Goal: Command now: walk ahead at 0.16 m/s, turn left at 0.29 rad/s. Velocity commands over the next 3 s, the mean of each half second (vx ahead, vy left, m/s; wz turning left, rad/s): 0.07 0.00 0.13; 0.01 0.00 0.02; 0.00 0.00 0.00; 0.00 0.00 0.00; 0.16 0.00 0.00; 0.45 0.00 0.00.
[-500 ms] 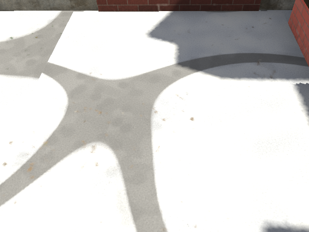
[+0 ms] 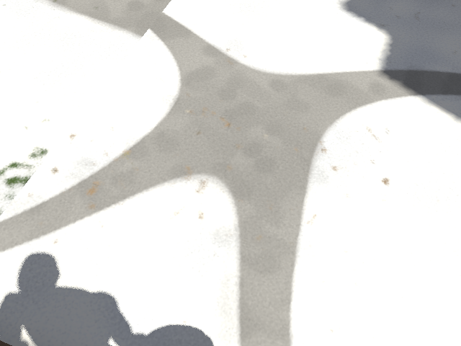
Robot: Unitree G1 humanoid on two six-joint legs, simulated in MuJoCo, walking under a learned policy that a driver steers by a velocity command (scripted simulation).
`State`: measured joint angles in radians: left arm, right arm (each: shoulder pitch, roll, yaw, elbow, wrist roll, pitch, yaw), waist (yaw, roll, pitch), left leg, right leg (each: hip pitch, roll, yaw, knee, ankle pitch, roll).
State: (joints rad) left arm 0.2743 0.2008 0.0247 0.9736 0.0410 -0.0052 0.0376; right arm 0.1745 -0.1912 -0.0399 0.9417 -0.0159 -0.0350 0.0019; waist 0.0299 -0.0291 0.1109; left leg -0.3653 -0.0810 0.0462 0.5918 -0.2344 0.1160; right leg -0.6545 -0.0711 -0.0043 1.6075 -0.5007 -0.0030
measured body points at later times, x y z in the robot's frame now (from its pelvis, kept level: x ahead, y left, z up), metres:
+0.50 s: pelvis +0.14 -0.07 -0.09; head +0.14 -0.08 +0.36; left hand +0.22 +0.17 -0.23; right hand +0.12 -0.29 -0.25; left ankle +0.05 +0.05 -0.73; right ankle +0.23 -0.19 -0.84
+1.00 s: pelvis +0.14 -0.04 -0.14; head +0.12 -0.02 +0.31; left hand +0.11 +0.21 -0.30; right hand +0.29 -0.23 -0.25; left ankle +0.07 +0.03 -0.73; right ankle +0.20 -0.19 -0.88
